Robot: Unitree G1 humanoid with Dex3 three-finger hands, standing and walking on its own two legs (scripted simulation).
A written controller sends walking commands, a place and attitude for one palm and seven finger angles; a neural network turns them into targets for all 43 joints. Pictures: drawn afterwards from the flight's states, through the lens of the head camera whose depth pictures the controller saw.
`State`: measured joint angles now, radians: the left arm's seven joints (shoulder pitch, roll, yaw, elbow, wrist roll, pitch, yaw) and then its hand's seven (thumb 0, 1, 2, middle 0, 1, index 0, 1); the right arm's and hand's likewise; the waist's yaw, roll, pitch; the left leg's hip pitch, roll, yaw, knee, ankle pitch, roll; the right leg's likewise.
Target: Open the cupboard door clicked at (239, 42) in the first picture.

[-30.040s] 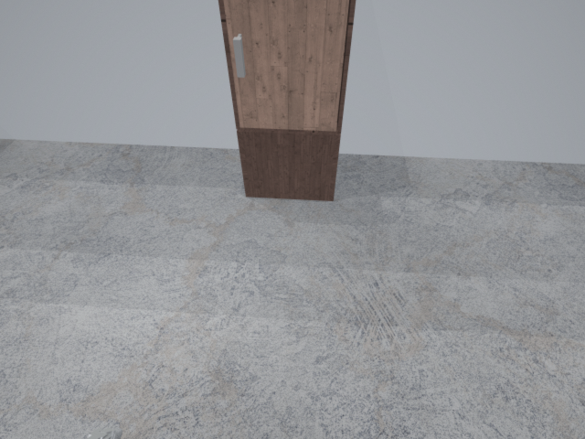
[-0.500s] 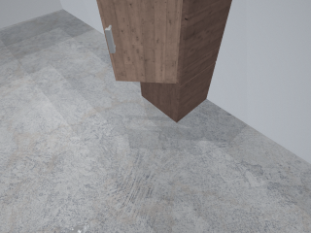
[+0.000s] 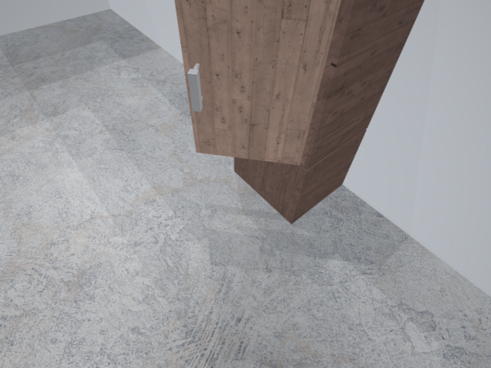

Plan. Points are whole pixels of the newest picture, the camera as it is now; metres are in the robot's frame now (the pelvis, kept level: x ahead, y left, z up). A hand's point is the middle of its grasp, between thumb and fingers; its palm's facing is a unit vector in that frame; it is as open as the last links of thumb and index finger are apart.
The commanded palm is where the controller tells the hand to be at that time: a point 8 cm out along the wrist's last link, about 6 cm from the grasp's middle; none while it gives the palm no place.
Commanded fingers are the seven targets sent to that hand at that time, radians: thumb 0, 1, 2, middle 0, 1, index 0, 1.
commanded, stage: take the last steps up to it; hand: left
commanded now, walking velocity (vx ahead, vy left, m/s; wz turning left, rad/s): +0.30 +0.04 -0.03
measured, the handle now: (197, 87) +0.84 +0.23 -0.04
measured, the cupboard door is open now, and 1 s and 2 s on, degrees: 41 41 41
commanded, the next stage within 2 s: come to a stop and stand still in 0.44 s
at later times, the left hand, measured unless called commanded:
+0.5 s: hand (156, 353) +0.16 +0.18 -0.17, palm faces +0.09 -0.98 -0.17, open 7.3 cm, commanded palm none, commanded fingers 0.00 0.90 0.90 -0.20 -0.30 -0.20 -0.30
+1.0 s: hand (162, 272) +0.32 +0.21 -0.17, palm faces +0.01 -0.96 -0.27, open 7.4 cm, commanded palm none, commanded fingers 0.00 0.90 0.90 -0.20 -0.30 -0.20 -0.30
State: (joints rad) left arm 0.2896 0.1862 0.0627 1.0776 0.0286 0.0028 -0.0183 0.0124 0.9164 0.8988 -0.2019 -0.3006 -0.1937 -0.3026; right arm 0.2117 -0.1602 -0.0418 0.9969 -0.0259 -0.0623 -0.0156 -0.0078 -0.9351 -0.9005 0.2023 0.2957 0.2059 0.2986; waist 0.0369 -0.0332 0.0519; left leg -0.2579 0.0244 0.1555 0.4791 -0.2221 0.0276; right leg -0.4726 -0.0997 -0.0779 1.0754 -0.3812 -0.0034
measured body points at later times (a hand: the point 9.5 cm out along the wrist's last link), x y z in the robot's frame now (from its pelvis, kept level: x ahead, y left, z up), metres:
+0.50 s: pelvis +0.18 +0.01 +0.01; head +0.20 +0.02 +0.46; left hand +0.16 +0.24 -0.15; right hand +0.25 -0.22 -0.14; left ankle +0.28 +0.13 -0.71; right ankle +0.13 -0.11 -0.74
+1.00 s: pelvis +0.23 +0.01 -0.01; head +0.26 +0.01 +0.44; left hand +0.32 +0.27 -0.15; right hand +0.29 -0.24 -0.16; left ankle +0.30 +0.13 -0.73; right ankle +0.23 -0.11 -0.74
